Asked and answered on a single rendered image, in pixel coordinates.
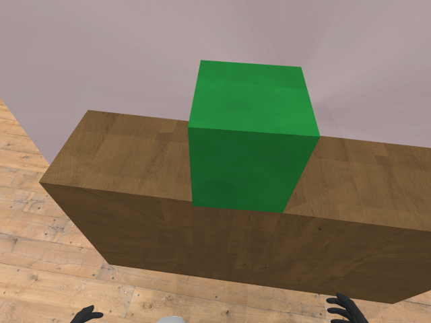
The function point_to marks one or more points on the carton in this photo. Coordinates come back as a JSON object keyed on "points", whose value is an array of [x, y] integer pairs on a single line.
{"points": [[252, 131]]}

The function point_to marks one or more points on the robot right hand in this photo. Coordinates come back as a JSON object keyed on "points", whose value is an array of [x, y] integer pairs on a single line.
{"points": [[351, 312]]}

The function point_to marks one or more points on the pedestal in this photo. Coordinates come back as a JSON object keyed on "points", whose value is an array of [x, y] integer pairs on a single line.
{"points": [[358, 222]]}

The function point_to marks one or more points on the robot left hand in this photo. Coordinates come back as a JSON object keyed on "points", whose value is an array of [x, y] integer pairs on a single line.
{"points": [[86, 314]]}

